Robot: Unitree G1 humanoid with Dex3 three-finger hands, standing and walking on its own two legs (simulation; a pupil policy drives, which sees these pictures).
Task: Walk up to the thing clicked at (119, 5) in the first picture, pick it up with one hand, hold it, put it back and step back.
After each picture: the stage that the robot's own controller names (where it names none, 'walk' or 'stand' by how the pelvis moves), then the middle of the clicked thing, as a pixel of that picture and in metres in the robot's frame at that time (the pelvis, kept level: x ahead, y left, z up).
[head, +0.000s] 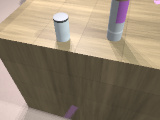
stand; (118, 13) +0.63 -0.09 +0.14
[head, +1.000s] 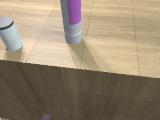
rise first; (71, 12) +0.55 +0.11 +0.17
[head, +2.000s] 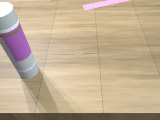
stand; (16, 46) +0.39 +0.24 +0.15
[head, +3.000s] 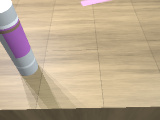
stand; (16, 43) +0.39 +0.24 +0.15
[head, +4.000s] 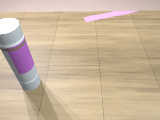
stand; (20, 59) +0.36 +0.24 +0.13
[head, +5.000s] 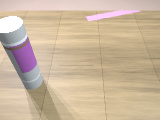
stand; (23, 58) +0.36 +0.23 +0.13
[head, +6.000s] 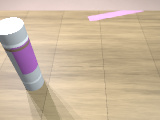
rise first; (24, 59) +0.36 +0.22 +0.13
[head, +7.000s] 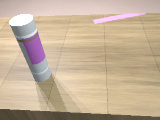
rise first; (33, 51) +0.41 +0.23 +0.14
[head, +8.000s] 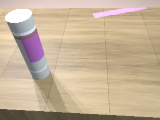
go down; (31, 49) +0.40 +0.23 +0.14
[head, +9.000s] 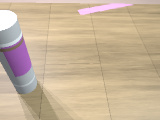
go down; (15, 59) +0.34 +0.21 +0.15
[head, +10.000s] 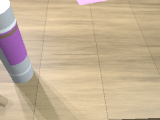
close in; (10, 48) +0.37 +0.22 +0.16
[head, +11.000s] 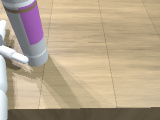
close; (27, 27) +0.41 +0.18 +0.20
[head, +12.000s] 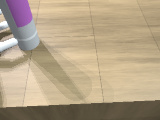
close; (16, 10) +0.47 +0.19 +0.21
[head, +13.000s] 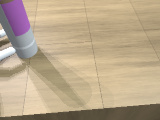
close; (14, 19) +0.45 +0.19 +0.21
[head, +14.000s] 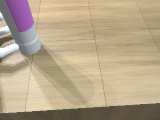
close; (17, 15) +0.45 +0.18 +0.21
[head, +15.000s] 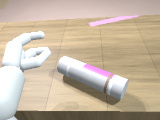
lift; (90, 75) +0.37 +0.02 +0.08
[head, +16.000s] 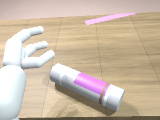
close; (84, 85) +0.34 +0.03 +0.06
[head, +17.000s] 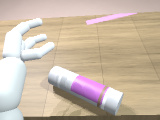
close; (83, 87) +0.32 +0.04 +0.06
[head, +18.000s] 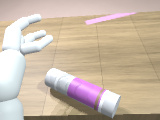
close; (80, 90) +0.31 +0.05 +0.06
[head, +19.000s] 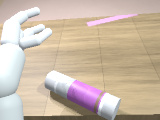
stand; (80, 93) +0.31 +0.06 +0.06
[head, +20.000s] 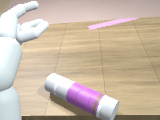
stand; (79, 95) +0.30 +0.06 +0.06
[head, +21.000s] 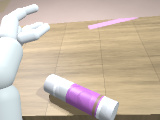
stand; (78, 96) +0.30 +0.06 +0.06
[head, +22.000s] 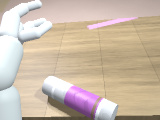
stand; (77, 98) +0.29 +0.07 +0.06
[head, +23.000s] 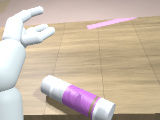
stand; (75, 97) +0.29 +0.07 +0.06
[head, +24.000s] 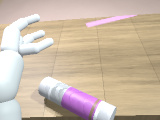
stand; (74, 100) +0.28 +0.07 +0.06
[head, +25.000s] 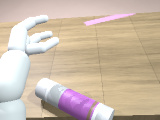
stand; (72, 102) +0.27 +0.07 +0.06
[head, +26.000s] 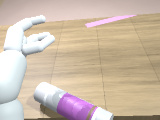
stand; (71, 106) +0.26 +0.08 +0.06
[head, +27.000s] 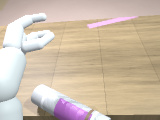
stand; (68, 110) +0.25 +0.09 +0.06
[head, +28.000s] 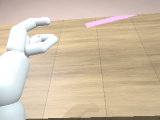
stand; out of the picture +0.17 +0.32 -0.68
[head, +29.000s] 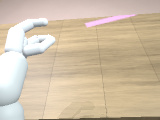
stand; out of the picture +0.11 +0.29 -0.73
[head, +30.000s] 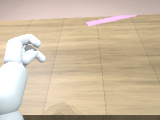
crouch; out of the picture +0.07 +0.30 -0.73
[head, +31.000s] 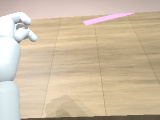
crouch; out of the picture +0.00 +0.30 -0.73
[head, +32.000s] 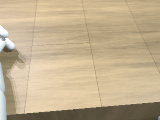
lower; out of the picture -0.05 +0.30 -0.70
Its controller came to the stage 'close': yes
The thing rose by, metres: 0.00
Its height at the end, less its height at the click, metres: -0.88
